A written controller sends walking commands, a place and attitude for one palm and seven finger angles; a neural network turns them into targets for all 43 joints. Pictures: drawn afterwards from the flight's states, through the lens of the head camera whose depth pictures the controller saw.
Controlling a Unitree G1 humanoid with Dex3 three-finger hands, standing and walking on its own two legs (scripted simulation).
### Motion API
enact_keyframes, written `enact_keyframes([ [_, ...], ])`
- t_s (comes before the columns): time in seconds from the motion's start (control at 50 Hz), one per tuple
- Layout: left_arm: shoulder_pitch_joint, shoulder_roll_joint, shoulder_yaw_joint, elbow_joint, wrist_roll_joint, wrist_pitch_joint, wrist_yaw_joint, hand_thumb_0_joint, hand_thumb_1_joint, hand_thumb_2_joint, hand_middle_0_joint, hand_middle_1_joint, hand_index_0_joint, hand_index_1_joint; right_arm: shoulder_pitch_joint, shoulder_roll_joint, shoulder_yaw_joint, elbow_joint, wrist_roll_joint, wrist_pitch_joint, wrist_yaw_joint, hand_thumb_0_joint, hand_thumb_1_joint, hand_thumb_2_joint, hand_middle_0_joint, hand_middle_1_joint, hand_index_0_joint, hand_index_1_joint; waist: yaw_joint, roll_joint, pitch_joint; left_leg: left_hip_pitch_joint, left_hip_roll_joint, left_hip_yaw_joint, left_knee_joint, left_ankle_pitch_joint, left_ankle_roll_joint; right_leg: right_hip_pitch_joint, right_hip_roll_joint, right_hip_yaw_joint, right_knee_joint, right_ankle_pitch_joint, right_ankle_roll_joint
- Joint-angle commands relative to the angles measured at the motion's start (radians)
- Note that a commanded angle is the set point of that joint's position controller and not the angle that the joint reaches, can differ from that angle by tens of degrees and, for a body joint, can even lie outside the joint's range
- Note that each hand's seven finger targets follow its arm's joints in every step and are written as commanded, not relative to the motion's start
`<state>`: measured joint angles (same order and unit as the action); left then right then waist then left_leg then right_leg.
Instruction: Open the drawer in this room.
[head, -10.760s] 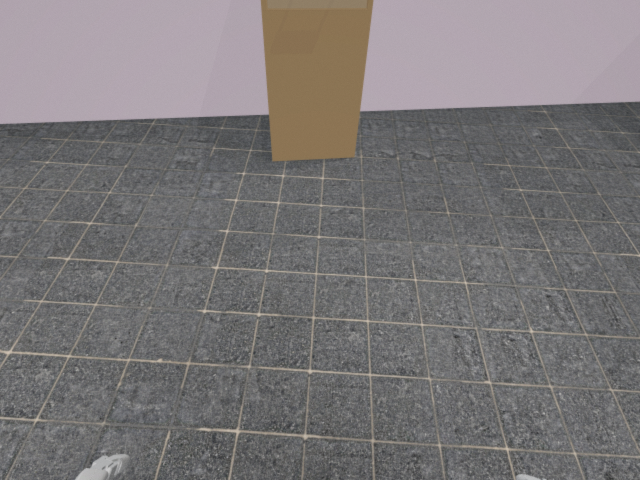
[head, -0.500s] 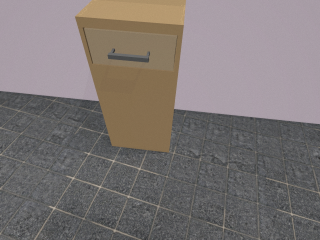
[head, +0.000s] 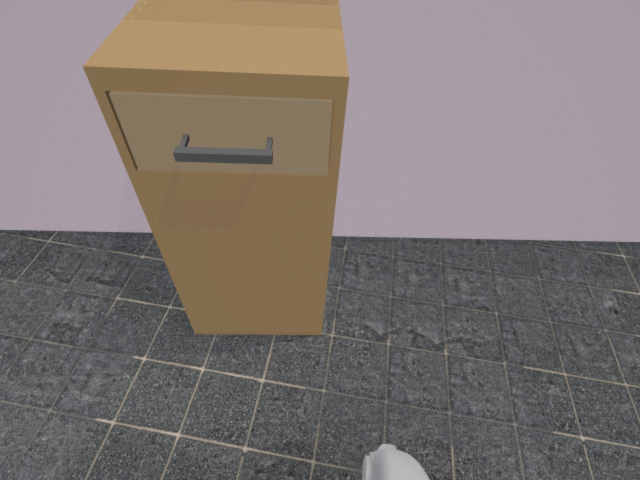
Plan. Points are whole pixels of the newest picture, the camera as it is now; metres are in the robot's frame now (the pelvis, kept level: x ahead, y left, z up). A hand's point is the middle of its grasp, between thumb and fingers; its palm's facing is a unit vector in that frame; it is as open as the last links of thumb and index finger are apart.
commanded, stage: take the last steps up to it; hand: left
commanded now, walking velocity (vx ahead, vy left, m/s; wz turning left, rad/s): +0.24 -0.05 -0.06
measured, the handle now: (225, 148) +0.66 +0.19 +0.03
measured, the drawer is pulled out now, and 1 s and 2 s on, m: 0.00 0.00 0.00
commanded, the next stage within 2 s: come to a stop and stand still in 0.18 s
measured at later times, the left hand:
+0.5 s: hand (215, 441) +0.21 +0.16 -0.17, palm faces +0.03 -0.97 -0.23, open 7.3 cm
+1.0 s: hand (218, 445) +0.21 +0.15 -0.17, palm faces -0.02 -0.96 -0.29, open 7.4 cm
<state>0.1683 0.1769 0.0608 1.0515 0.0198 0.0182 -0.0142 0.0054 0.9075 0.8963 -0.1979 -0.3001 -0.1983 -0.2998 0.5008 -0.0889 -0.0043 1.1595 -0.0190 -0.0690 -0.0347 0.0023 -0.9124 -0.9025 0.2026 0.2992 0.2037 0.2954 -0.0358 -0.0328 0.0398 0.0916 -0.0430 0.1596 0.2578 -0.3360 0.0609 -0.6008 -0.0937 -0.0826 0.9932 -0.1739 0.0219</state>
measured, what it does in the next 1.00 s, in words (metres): walks ahead: right foot, then left foot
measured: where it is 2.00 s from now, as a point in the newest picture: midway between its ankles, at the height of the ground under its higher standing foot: outside the picture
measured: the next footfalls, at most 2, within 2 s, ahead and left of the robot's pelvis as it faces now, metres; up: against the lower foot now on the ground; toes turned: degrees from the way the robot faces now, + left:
right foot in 0.16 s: +0.20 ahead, -0.12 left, +0.00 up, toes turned -9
left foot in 0.56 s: +0.27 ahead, +0.11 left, +0.00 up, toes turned +3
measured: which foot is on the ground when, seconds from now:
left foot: down 0.00-0.18, up 0.20-0.54, down 0.56-0.90, up 0.92-1.00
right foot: up 0.00-0.14, down 0.16-0.58, up 0.60-0.88, down 0.90-1.00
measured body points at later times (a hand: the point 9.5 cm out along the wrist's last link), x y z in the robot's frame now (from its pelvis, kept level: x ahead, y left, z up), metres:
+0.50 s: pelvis +0.17 -0.03 +0.00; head +0.20 -0.04 +0.45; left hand +0.21 +0.21 -0.15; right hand +0.23 -0.27 -0.16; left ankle +0.22 +0.11 -0.71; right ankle +0.16 -0.12 -0.74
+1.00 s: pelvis +0.14 -0.05 -0.02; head +0.16 -0.08 +0.42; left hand +0.21 +0.20 -0.15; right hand +0.21 -0.32 -0.17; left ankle +0.21 +0.07 -0.72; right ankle +0.10 -0.18 -0.74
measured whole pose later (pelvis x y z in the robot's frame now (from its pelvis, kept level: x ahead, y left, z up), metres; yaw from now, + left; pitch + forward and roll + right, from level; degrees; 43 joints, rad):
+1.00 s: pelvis +0.14 -0.05 -0.02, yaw -2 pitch -1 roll -1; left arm 0.26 0.19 0.03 0.92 0.03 0.01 0.01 0.01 0.90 0.90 -0.20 -0.30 -0.20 -0.30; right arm 0.20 -0.26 -0.07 0.91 -0.03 0.05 0.00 0.00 -0.91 -0.90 0.20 0.30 0.21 0.30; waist -0.01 0.09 0.04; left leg -0.49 0.03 -0.02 0.85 -0.39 0.00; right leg -0.26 -0.02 -0.03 0.71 -0.43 0.02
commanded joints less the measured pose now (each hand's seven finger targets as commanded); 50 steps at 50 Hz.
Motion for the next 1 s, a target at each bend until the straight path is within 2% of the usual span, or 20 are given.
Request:
enact_keyframes([
  [0.0, -0.159, 0.009, -0.018, -0.107, -0.003, -0.035, -0.003, 0.000, 0.900, 0.900, -0.200, -0.300, -0.200, -0.300, 0.120, -0.150, -0.031, 0.005, -0.011, -0.010, -0.018, 0.000, -0.900, -0.900, 0.200, 0.300, 0.200, 0.300, -0.032, 0.123, 0.142, 0.033, 0.330, -0.137, 0.011, 0.837, 0.069, -0.103, 0.016, -0.034, -0.198, -0.053, -0.033],
  [0.06, -0.046, 0.020, -0.019, -0.080, -0.004, -0.050, 0.006, 0.000, 0.900, 0.900, -0.200, -0.300, -0.200, -0.300, 0.094, -0.181, -0.036, 0.009, -0.005, -0.003, -0.018, 0.000, -0.900, -0.900, 0.200, 0.300, 0.200, 0.300, 0.026, 0.159, 0.055, 0.009, 0.315, -0.094, 0.167, 1.146, 0.044, 0.149, 0.097, -0.090, -0.347, -0.081, -0.072],
  [0.1, 0.145, 0.056, -0.006, -0.017, 0.000, -0.066, 0.012, 0.000, 0.900, 0.900, -0.200, -0.300, -0.200, -0.300, 0.050, -0.198, -0.045, -0.002, 0.010, 0.000, -0.014, 0.000, -0.900, -0.900, 0.200, 0.300, 0.200, 0.300, 0.108, 0.164, -0.048, -0.070, 0.272, -0.058, 0.361, 1.084, 0.003, 0.425, 0.119, -0.104, -0.471, 0.069, -0.085],
  [0.12, 0.272, 0.118, 0.011, 0.016, 0.004, -0.079, 0.019, 0.000, 0.900, 0.900, -0.200, -0.300, -0.200, -0.300, 0.036, -0.181, -0.047, -0.016, 0.019, -0.001, -0.003, 0.000, -0.900, -0.900, 0.200, 0.300, 0.200, 0.300, 0.163, 0.097, -0.132, -0.267, 0.240, -0.055, 0.561, 0.859, -0.021, 0.685, 0.018, 0.012, -0.477, 0.214, -0.137],
  [0.14, 0.372, 0.209, 0.036, 0.043, 0.003, -0.089, 0.031, 0.000, 0.900, 0.900, -0.200, -0.300, -0.200, -0.300, 0.053, -0.118, -0.043, -0.043, 0.032, -0.007, 0.003, 0.000, -0.900, -0.900, 0.200, 0.300, 0.200, 0.300, 0.178, -0.095, -0.226, -0.544, 0.079, -0.010, 0.896, 0.093, -0.066, 0.901, -0.285, 0.406, -0.504, 0.548, -0.278],
  [0.16, 0.371, 0.238, 0.035, 0.046, -0.016, -0.085, 0.033, 0.000, 0.900, 0.900, -0.200, -0.300, -0.200, -0.300, 0.029, -0.124, -0.045, -0.056, 0.035, 0.000, -0.002, 0.000, -0.900, -0.900, 0.200, 0.300, 0.200, 0.300, 0.156, -0.077, -0.241, -0.574, 0.053, -0.104, 1.117, -0.269, -0.052, 0.818, -0.398, 0.510, -0.597, 0.613, -0.369],
  [0.22, 0.136, 0.123, 0.011, -0.010, -0.018, -0.077, 0.043, 0.000, 0.900, 0.900, -0.200, -0.300, -0.200, -0.300, -0.082, -0.080, -0.049, -0.080, 0.012, 0.032, 0.013, 0.000, -0.900, -0.900, 0.200, 0.300, 0.200, 0.300, 0.066, 0.059, 0.011, -0.600, 0.167, -0.187, 1.076, -0.083, -0.042, 0.421, -0.281, 0.321, -0.730, 0.206, -0.271],
  [0.3, 0.039, 0.033, -0.016, -0.033, 0.001, -0.085, 0.048, 0.000, 0.900, 0.900, -0.200, -0.300, -0.200, -0.300, -0.009, -0.026, -0.031, -0.056, 0.002, 0.071, 0.011, 0.000, -0.900, -0.900, 0.200, 0.300, 0.200, 0.300, -0.027, -0.024, 0.010, -0.432, 0.168, -0.139, 0.769, -0.023, -0.087, 0.225, -0.166, 0.066, -0.738, 0.438, -0.185],
  [0.4, 0.069, 0.110, -0.004, -0.033, 0.000, -0.051, 0.052, 0.000, 0.900, 0.900, -0.200, -0.300, -0.200, -0.300, -0.142, -0.073, -0.031, -0.103, 0.017, 0.084, 0.011, 0.000, -0.900, -0.900, 0.200, 0.300, 0.200, 0.300, 0.027, -0.095, -0.044, -0.433, 0.110, -0.106, 0.511, 0.033, -0.108, 0.375, -0.145, 0.062, -0.622, 0.604, -0.190],
  [0.5, 0.066, 0.142, 0.015, -0.053, -0.002, -0.015, 0.057, 0.000, 0.900, 0.900, -0.200, -0.300, -0.200, -0.300, -0.200, -0.143, -0.057, -0.139, 0.009, 0.091, 0.010, 0.000, -0.900, -0.900, 0.200, 0.300, 0.200, 0.300, 0.015, -0.110, -0.042, -0.298, 0.102, -0.113, 0.257, 0.279, -0.102, 0.361, -0.126, 0.079, -0.478, 0.473, -0.140],
  [0.56, 0.144, 0.073, -0.003, -0.072, -0.016, -0.001, 0.067, 0.000, 0.900, 0.900, -0.200, -0.300, -0.200, -0.300, -0.172, -0.273, -0.076, -0.157, 0.000, 0.079, 0.001, 0.000, -0.900, -0.900, 0.200, 0.300, 0.200, 0.300, 0.013, 0.272, -0.099, -0.187, 0.460, -0.380, 0.126, 1.125, 0.111, 0.243, 0.079, 0.008, -0.073, -0.438, -0.013],
  [0.66, 0.138, 0.107, 0.024, -0.074, -0.008, 0.024, 0.057, 0.000, 0.900, 0.900, -0.200, -0.300, -0.200, -0.300, -0.339, -0.249, -0.068, -0.221, -0.007, 0.088, -0.018, 0.000, -0.900, -0.900, 0.200, 0.300, 0.200, 0.300, 0.049, 0.179, -0.088, -0.253, 0.380, -0.283, 0.134, 0.838, 0.129, 0.130, 0.086, 0.141, 0.259, -0.336, 0.008],
  [0.8, 0.100, 0.075, 0.007, -0.114, -0.008, 0.024, 0.037, 0.000, 0.900, 0.900, -0.200, -0.300, -0.200, -0.300, -0.320, -0.265, -0.093, -0.216, -0.009, 0.086, -0.006, 0.000, -0.900, -0.900, 0.200, 0.300, 0.200, 0.300, 0.013, 0.253, -0.161, -0.176, 0.353, -0.283, 0.110, 0.506, 0.107, 0.209, 0.048, 0.072, -0.132, -0.357, 0.016],
  [0.82, 0.168, 0.213, -0.022, -0.180, 0.008, -0.008, 0.036, 0.000, 0.900, 0.900, -0.200, -0.300, -0.200, -0.300, -0.348, -0.345, -0.098, -0.314, -0.010, 0.080, -0.015, 0.000, -0.900, -0.900, 0.200, 0.300, 0.200, 0.300, 0.063, 0.164, -0.194, -0.223, 0.319, -0.297, 0.219, 0.453, 0.060, 0.315, 0.051, 0.091, -0.368, -0.342, 0.014],
  [0.84, 0.210, 0.142, 0.001, -0.161, 0.004, -0.007, 0.028, 0.000, 0.900, 0.900, -0.200, -0.300, -0.200, -0.300, -0.418, -0.317, -0.104, -0.343, -0.010, 0.073, -0.004, 0.000, -0.900, -0.900, 0.200, 0.300, 0.200, 0.300, 0.102, 0.034, -0.197, -0.380, 0.227, -0.210, 0.361, 0.120, -0.012, 0.331, 0.032, 0.126, -0.570, -0.121, 0.004],
  [0.86, 0.180, 0.198, 0.020, -0.166, 0.025, -0.014, 0.037, 0.000, 0.900, 0.900, -0.200, -0.300, -0.200, -0.300, -0.354, -0.207, -0.091, -0.335, -0.010, 0.079, 0.004, 0.000, -0.900, -0.900, 0.200, 0.300, 0.200, 0.300, 0.069, -0.193, -0.156, -0.546, 0.057, -0.124, 0.511, -0.098, -0.059, 0.379, -0.105, 0.301, -0.669, -0.054, -0.057],
  [0.88, 0.120, 0.271, 0.020, -0.203, 0.025, -0.029, 0.047, 0.000, 0.900, 0.900, -0.200, -0.300, -0.200, -0.300, -0.382, -0.210, -0.080, -0.360, -0.009, 0.087, 0.013, 0.000, -0.900, -0.900, 0.200, 0.300, 0.200, 0.300, 0.061, -0.183, -0.108, -0.598, 0.047, -0.186, 0.612, -0.169, -0.055, 0.342, -0.193, 0.414, -0.653, 0.022, -0.118],
  [0.92, 0.038, 0.261, 0.017, -0.248, 0.027, -0.037, 0.047, 0.000, 0.900, 0.900, -0.200, -0.300, -0.200, -0.300, -0.325, -0.180, -0.074, -0.369, -0.005, 0.087, 0.043, 0.000, -0.900, -0.900, 0.200, 0.300, 0.200, 0.300, -0.007, 0.050, -0.115, -0.503, 0.051, -0.146, 0.612, -0.089, -0.054, 0.300, -0.166, 0.282, -0.623, -0.048, -0.147],
  [0.94, 0.077, 0.290, 0.041, -0.237, 0.017, -0.051, 0.055, 0.000, 0.900, 0.900, -0.200, -0.300, -0.200, -0.300, -0.377, -0.203, -0.079, -0.376, -0.007, 0.091, 0.041, 0.000, -0.900, -0.900, 0.200, 0.300, 0.200, 0.300, 0.052, -0.181, -0.114, -0.635, 0.021, -0.148, 0.715, -0.083, -0.056, 0.400, -0.141, 0.350, -0.607, 0.082, -0.149],
  [0.98, 0.046, 0.288, 0.041, -0.229, 0.012, -0.067, 0.065, 0.000, 0.900, 0.900, -0.200, -0.300, -0.200, -0.300, -0.408, -0.298, -0.094, -0.398, -0.006, 0.081, 0.036, 0.000, -0.900, -0.900, 0.200, 0.300, 0.200, 0.300, 0.036, -0.286, -0.006, -0.715, 0.102, -0.230, 0.733, -0.071, -0.039, 0.425, -0.214, 0.343, -0.591, 0.227, -0.183],
])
